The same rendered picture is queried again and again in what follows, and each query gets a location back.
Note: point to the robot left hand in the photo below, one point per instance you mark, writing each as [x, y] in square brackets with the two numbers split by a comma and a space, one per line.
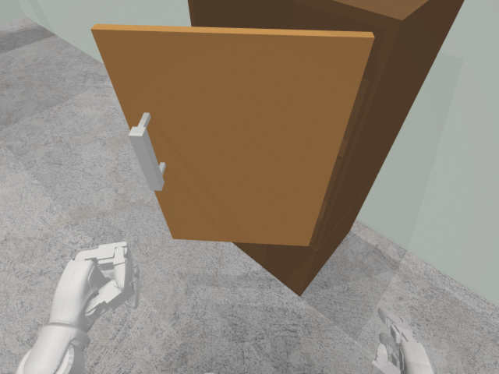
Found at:
[74, 301]

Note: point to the robot left forearm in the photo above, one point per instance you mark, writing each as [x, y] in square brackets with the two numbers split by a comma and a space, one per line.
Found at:
[59, 349]

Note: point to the robot right hand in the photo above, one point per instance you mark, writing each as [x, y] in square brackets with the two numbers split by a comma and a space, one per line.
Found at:
[409, 357]

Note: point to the handle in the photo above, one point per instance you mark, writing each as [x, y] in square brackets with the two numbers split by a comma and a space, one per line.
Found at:
[142, 146]

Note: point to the cupboard door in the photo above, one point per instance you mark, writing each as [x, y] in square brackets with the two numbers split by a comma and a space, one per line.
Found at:
[248, 121]

